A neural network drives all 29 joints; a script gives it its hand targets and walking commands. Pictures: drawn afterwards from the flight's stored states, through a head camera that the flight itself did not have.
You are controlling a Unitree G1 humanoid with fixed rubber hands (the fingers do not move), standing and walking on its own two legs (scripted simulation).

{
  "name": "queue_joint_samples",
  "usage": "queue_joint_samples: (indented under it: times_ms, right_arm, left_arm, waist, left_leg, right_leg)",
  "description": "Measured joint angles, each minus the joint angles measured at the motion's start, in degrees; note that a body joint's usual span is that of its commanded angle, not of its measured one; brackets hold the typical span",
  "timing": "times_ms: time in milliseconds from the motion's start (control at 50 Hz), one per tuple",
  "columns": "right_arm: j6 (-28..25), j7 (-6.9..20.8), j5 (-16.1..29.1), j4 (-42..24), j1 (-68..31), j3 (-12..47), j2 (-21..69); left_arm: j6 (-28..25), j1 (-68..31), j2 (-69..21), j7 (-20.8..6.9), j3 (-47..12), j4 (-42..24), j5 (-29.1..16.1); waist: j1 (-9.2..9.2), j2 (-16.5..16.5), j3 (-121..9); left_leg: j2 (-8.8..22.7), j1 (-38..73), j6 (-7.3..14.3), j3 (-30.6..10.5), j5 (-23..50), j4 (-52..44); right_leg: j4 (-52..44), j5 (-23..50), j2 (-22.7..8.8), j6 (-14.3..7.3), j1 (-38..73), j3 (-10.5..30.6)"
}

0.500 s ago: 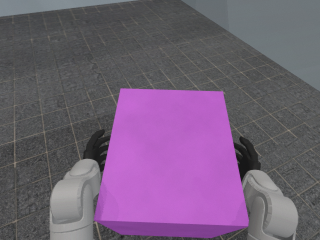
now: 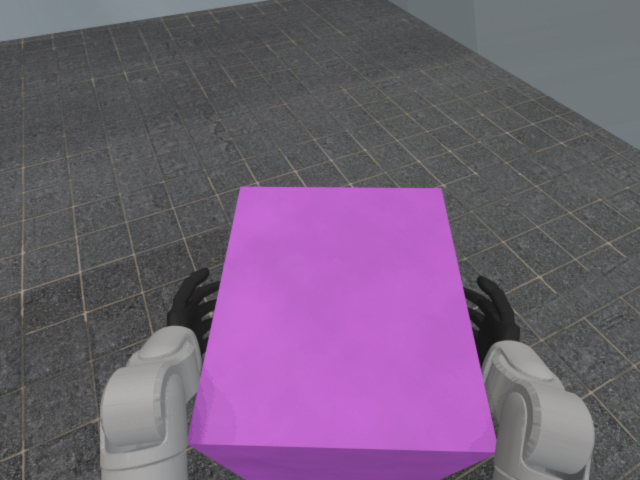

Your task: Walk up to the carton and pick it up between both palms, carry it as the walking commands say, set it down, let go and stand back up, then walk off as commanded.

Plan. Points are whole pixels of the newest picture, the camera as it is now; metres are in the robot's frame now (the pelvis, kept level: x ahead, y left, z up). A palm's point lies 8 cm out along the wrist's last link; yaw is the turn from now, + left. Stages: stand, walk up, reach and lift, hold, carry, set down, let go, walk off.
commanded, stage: carry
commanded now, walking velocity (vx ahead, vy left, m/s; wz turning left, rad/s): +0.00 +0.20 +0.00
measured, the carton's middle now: (337, 342) +0.29 -0.02 +0.01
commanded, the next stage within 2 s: none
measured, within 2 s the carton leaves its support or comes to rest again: neither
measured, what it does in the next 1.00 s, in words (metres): steps to the left: left foot, then right foot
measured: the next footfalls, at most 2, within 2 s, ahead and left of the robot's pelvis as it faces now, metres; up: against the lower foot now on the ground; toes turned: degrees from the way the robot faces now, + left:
left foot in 0.02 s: +0.05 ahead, +0.15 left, +0.00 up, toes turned +3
right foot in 0.36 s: -0.06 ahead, +0.00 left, +0.00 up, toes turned -7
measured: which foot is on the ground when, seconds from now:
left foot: up 0.00-0.00, down 0.02-0.38, up 0.40-0.60, down 0.62-0.86, up 0.88-1.00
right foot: down 0.00-0.04, up 0.06-0.34, down 0.36-0.64, up 0.66-0.84, down 0.86-1.00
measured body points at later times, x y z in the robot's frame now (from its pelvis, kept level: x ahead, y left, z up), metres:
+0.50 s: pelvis -0.05 +0.12 +0.01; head -0.01 +0.10 +0.46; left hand +0.21 +0.27 +0.05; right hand +0.19 -0.06 +0.04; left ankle -0.04 +0.23 -0.69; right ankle -0.10 +0.00 -0.73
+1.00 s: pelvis -0.11 +0.26 +0.00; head -0.10 +0.24 +0.45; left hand +0.15 +0.42 +0.06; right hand +0.14 +0.09 +0.05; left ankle -0.08 +0.37 -0.68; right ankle -0.10 +0.11 -0.73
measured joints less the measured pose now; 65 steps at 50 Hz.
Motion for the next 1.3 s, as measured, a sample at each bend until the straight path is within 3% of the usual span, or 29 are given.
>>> queue_joint_samples:
  times_ms: [20,60,120,220,320,360,400,440,480,540,600,640,680,740,800,840,880,920,980,1020,1080,1120,1180,1300]
  right_arm:
    - [-0.1,0.0,0.0,0.2,-0.1,-0.1,-0.1]
    - [-0.6,0.1,-0.2,3.2,-0.8,0.3,0.3]
    - [-0.6,0.2,-1.1,7.9,-0.3,2.1,0.2]
    - [0.5,0.2,-1.5,8.1,-0.3,2.3,0.1]
    - [-0.7,0.2,-1.3,4.5,-2.0,2.1,0.2]
    - [-1.0,0.1,-1.5,3.5,-1.7,1.8,0.1]
    - [-1.3,0.1,-1.2,3.2,-0.9,0.8,0.1]
    - [-1.1,0.0,-0.9,2.7,1.1,1.0,0.2]
    - [-0.6,-0.1,-0.7,1.9,2.8,1.5,0.2]
    - [0.0,-0.3,0.1,-0.7,3.9,0.9,0.2]
    - [-0.6,-0.4,1.4,-3.4,2.9,0.1,0.2]
    - [-0.9,-0.3,1.7,-3.3,1.2,-0.2,0.1]
    - [-2.1,-0.2,1.5,-0.2,-0.4,0.2,0.2]
    - [-2.4,0.1,0.6,4.5,-1.0,1.1,0.2]
    - [-0.6,0.1,-1.1,5.6,-0.6,2.3,0.2]
    - [0.7,0.1,-1.8,5.3,-1.0,2.7,0.2]
    - [1.0,0.1,-1.7,5.3,-1.6,2.4,-0.2]
    - [1.2,0.2,-1.5,5.4,-1.3,1.6,-0.5]
    - [0.9,0.2,-1.1,4.1,0.3,0.7,0.2]
    - [0.1,0.2,-0.7,3.2,1.3,1.2,0.1]
    - [-0.7,0.2,0.3,1.2,1.6,0.4,0.1]
    - [-1.7,0.1,0.1,1.9,0.8,0.1,0.2]
    - [-1.3,0.0,-0.8,4.2,-0.3,1.1,0.2]
    - [-0.4,0.2,-0.8,4.2,0.1,1.4,0.1]
  left_arm:
    - [-0.1,0.0,0.0,-0.1,-0.1,0.1,0.2]
    - [0.1,0.1,0.6,-0.2,0.4,1.2,0.8]
    - [1.6,2.0,2.3,-0.4,0.1,3.1,1.5]
    - [3.1,1.8,3.5,0.1,-0.6,3.2,0.6]
    - [1.4,-0.3,3.4,0.7,0.2,0.6,-1.0]
    - [0.7,-1.1,2.4,0.7,0.9,1.1,-1.4]
    - [-0.8,-0.7,0.1,0.7,1.8,2.4,-1.3]
    - [-1.1,1.2,-0.2,0.6,1.3,2.5,-1.4]
    - [-0.6,2.9,0.0,0.5,0.5,1.8,-1.2]
    - [-0.6,3.6,0.0,0.4,-0.8,0.2,-1.3]
    - [-0.8,2.3,0.0,0.5,-1.4,-2.7,-1.1]
    - [-0.9,1.1,0.1,0.5,-1.1,-3.6,-0.6]
    - [-0.5,0.1,0.5,0.4,-0.2,-2.8,0.1]
    - [1.1,0.0,1.4,0.2,0.3,-0.9,1.3]
    - [1.7,1.3,1.6,-0.2,0.9,1.1,0.8]
    - [1.3,2.1,1.2,-0.3,1.6,1.4,0.2]
    - [0.6,2.1,0.1,-0.3,2.2,1.7,0.1]
    - [-0.4,2.5,-0.1,0.0,1.4,2.9,0.0]
    - [-0.5,2.8,0.0,0.3,0.5,2.5,-0.2]
    - [0.3,2.5,0.0,0.3,0.6,1.1,-0.2]
    - [1.5,0.3,0.0,0.4,0.0,-0.4,0.2]
    - [0.9,-1.4,0.6,0.3,-0.1,0.9,0.3]
    - [0.0,0.1,2.1,-0.1,-0.5,2.3,0.4]
    - [0.7,1.6,1.5,0.2,-0.1,0.9,0.2]
  waist:
    - [-0.04,-0.7,-0.4]
    - [0.12,-3.3,-0.2]
    - [0.68,-3.0,-1.5]
    - [3.15,-1.3,-1.1]
    - [4.18,1.4,1.2]
    - [4.26,2.5,1.3]
    - [4.57,5.4,1.9]
    - [3.59,5.0,1.8]
    - [2.21,3.2,1.7]
    - [0.15,1.2,2.0]
    - [-0.75,-0.3,2.5]
    - [-1.21,-0.8,2.0]
    - [-1.05,-2.0,1.3]
    - [0.07,-0.4,0.0]
    - [2.02,1.0,-1.2]
    - [3.41,1.4,-1.1]
    - [4.54,1.5,-0.6]
    - [4.18,2.5,0.4]
    - [2.76,3.6,0.3]
    - [2.32,3.3,0.2]
    - [1.22,2.1,0.0]
    - [0.29,-0.8,0.6]
    - [0.41,-1.1,0.3]
    - [2.18,1.2,-0.1]
  left_leg:
    - [-0.1,2.3,0.2,0.3,1.9,-5.4]
    - [-1.7,3.4,1.5,1.5,8.9,-6.9]
    - [-1.1,2.6,3.7,1.6,7.3,-5.5]
    - [-2.4,0.6,5.8,2.2,10.1,-8.7]
    - [-4.7,-3.3,8.2,4.7,12.4,-9.3]
    - [-5.9,-4.5,8.9,5.6,12.7,-8.8]
    - [-5.0,-5.0,7.6,5.5,10.1,-6.7]
    - [-5.5,-6.5,5.3,4.0,4.9,1.1]
    - [-5.2,-6.7,4.5,2.5,3.5,6.0]
    - [-2.6,-5.0,2.6,0.1,4.4,3.4]
    - [-1.0,-1.4,1.7,-0.2,6.2,-5.6]
    - [-1.1,0.9,2.0,0.3,12.3,-10.5]
    - [-2.3,0.3,3.0,1.4,12.1,-8.4]
    - [-1.9,-0.1,4.4,1.3,10.8,-7.6]
    - [-2.4,-0.5,5.3,1.8,12.2,-8.9]
    - [-3.2,-1.2,6.0,2.9,12.5,-8.3]
    - [-4.1,-3.1,5.5,4.0,9.6,-5.1]
    - [-4.7,-6.4,3.8,2.1,3.0,4.9]
    - [-4.0,-8.6,3.2,-0.2,2.5,14.4]
    - [-2.3,-7.0,2.4,-0.9,2.8,12.1]
    - [-0.1,-1.0,1.9,-2.0,4.5,-1.5]
    - [-2.2,0.3,2.6,-1.3,7.0,-4.3]
    - [-2.3,-0.2,4.2,-0.6,7.6,-4.2]
    - [-3.8,-1.7,6.7,0.5,11.8,-8.5]
  right_leg:
    - [0.8,-0.2,-0.6,0.8,-0.5,0.3]
    - [3.3,-1.6,-1.9,1.5,-0.9,2.0]
    - [15.2,-15.2,1.4,1.0,-3.3,2.0]
    - [26.4,-15.7,5.0,-1.0,-4.5,-0.5]
    - [12.8,-16.9,7.1,-1.9,0.4,-1.1]
    - [0.5,-10.9,7.3,-3.1,5.4,-0.5]
    - [-1.5,-7.6,8.1,-3.9,5.8,0.0]
    - [-2.1,-6.9,7.0,-3.7,5.9,1.0]
    - [-3.0,-6.4,5.2,-3.0,6.6,1.8]
    - [-4.0,-5.8,3.2,-1.5,7.6,1.6]
    - [-2.1,-6.4,1.6,0.3,7.1,1.9]
    - [0.9,-7.7,0.6,1.8,6.2,2.7]
    - [6.1,-11.0,-0.3,1.4,4.1,4.1]
    - [15.6,-20.9,2.7,0.8,1.1,2.9]
    - [14.2,-17.8,4.5,-0.3,1.0,-0.1]
    - [6.4,-11.1,5.5,-1.5,3.5,-1.4]
    - [2.4,-5.9,5.3,-4.2,3.9,-0.5]
    - [3.2,-5.7,4.5,-3.6,3.4,-0.6]
    - [0.9,-4.4,3.0,-1.5,3.7,-0.8]
    - [-0.6,-2.8,2.2,-0.1,3.4,0.0]
    - [0.6,-2.4,0.5,2.0,1.7,0.6]
    - [3.3,-3.4,-2.1,2.2,0.7,1.7]
    - [13.3,-16.7,0.9,1.5,-2.2,3.0]
    - [20.8,-18.0,6.2,-0.4,-3.0,-1.0]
